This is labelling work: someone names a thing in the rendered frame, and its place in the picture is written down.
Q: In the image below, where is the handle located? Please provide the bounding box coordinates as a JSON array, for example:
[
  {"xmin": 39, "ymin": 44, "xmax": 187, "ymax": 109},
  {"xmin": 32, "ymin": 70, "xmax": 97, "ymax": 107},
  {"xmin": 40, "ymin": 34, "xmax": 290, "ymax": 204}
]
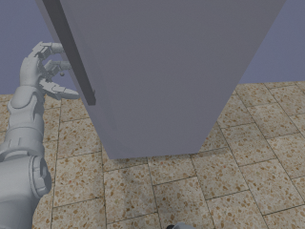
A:
[{"xmin": 42, "ymin": 0, "xmax": 96, "ymax": 106}]

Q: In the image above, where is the left robot forearm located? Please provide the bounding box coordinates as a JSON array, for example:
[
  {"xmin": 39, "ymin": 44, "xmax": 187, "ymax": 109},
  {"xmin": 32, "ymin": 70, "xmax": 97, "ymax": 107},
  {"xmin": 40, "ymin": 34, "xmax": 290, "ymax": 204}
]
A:
[{"xmin": 0, "ymin": 86, "xmax": 46, "ymax": 162}]

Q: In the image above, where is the robot left upper arm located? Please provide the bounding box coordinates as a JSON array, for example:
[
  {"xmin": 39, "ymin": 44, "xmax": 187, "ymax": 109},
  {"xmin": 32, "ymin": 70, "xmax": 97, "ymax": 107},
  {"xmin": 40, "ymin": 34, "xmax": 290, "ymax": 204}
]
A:
[{"xmin": 0, "ymin": 156, "xmax": 52, "ymax": 229}]

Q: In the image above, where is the right robot shin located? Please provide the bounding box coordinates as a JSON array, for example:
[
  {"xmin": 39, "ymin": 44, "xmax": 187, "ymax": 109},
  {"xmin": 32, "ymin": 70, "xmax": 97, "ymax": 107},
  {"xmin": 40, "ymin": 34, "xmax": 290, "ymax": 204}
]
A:
[{"xmin": 173, "ymin": 221, "xmax": 185, "ymax": 228}]

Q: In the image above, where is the robot left hand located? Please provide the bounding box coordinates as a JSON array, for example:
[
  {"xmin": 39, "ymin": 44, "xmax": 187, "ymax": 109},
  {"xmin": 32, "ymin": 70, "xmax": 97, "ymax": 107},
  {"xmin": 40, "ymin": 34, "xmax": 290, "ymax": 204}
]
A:
[{"xmin": 19, "ymin": 41, "xmax": 80, "ymax": 101}]

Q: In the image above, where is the fridge door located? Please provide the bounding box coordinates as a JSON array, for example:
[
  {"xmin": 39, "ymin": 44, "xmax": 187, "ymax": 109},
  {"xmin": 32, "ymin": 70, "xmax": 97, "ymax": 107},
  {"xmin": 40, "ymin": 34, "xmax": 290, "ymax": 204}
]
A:
[{"xmin": 34, "ymin": 0, "xmax": 286, "ymax": 159}]

